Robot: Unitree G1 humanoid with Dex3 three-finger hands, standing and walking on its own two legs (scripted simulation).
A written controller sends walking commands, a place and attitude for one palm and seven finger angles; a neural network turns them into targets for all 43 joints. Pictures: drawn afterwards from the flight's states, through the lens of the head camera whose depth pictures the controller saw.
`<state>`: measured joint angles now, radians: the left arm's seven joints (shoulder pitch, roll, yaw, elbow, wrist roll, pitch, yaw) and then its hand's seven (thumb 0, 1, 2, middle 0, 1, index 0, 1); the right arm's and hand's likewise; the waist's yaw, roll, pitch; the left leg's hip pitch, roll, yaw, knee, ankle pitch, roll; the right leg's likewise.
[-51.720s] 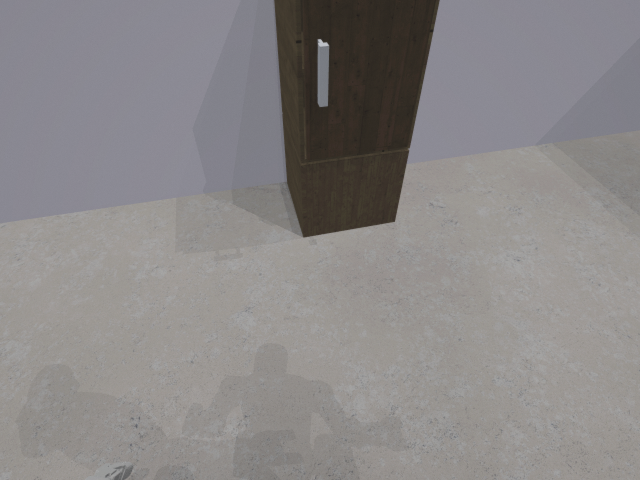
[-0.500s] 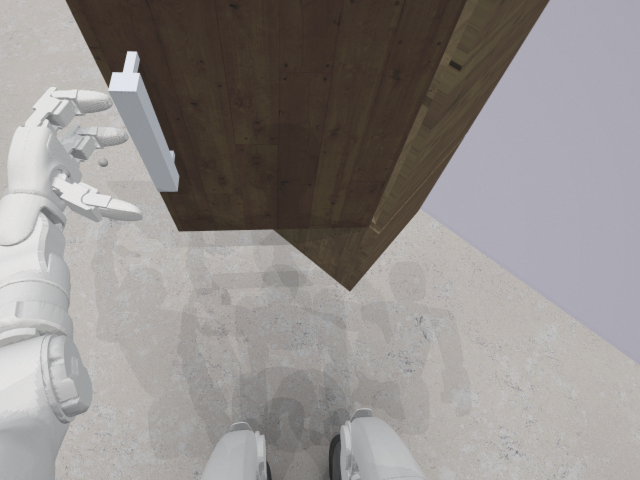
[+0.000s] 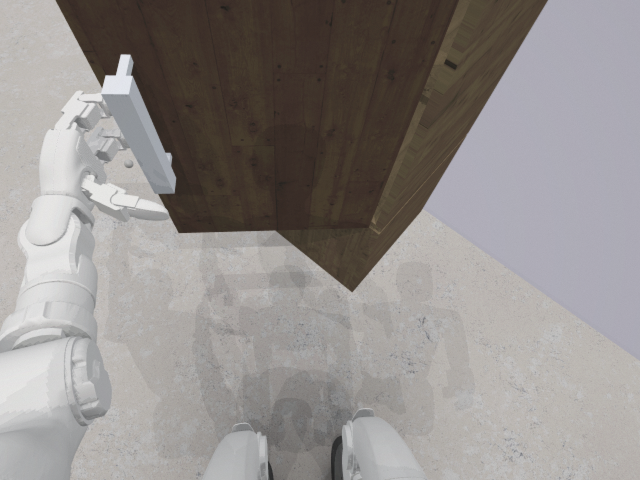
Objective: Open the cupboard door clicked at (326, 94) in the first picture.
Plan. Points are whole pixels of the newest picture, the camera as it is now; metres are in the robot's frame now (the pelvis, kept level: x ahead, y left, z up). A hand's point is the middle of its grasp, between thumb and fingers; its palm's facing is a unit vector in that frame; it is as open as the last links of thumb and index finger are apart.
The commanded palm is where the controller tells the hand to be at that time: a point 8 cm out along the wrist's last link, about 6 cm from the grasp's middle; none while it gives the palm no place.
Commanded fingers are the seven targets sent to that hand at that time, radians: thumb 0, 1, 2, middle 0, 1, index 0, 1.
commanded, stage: slide the fingers in behind the handle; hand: left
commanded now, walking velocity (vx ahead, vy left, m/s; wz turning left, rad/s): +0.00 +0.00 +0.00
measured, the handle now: (147, 130) +0.54 +0.19 +0.06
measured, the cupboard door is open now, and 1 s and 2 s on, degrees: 44 44 45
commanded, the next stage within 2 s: close the thumb around the handle in 0.92 s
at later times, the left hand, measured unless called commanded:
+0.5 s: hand (150, 169) +0.47 +0.18 +0.06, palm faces +0.00 -1.00 -0.01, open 14.0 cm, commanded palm +0.45 +0.23 +0.06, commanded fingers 0.00 -0.50 0.30 -0.30 -1.20 -0.30 -1.20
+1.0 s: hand (156, 166) +0.48 +0.17 +0.06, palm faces +0.01 -1.00 -0.02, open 14.0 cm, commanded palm +0.45 +0.22 +0.06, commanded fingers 0.00 -0.50 0.30 -0.30 -1.20 -0.30 -1.20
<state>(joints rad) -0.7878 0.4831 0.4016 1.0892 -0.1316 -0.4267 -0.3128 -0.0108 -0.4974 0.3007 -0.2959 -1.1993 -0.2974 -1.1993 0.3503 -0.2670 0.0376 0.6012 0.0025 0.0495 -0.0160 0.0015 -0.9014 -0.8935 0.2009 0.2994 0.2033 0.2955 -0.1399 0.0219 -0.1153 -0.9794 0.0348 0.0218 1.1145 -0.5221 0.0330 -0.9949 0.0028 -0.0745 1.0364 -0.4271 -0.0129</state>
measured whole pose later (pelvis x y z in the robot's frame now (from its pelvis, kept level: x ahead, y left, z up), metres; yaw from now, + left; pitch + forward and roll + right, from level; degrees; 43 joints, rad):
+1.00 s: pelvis +0.00 +0.00 +0.00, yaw +0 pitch +21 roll -2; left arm -0.76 0.38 0.34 1.07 -0.11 -0.46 -0.20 -0.01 -0.50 0.30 -0.30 -1.20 -0.30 -1.20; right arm 0.37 -0.26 0.03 0.61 -0.01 0.05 0.00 0.00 -0.90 -0.89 0.20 0.30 0.20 0.30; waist -0.13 0.03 -0.13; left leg -0.95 0.03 0.03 1.10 -0.52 0.04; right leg -0.98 0.00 -0.06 1.03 -0.43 -0.01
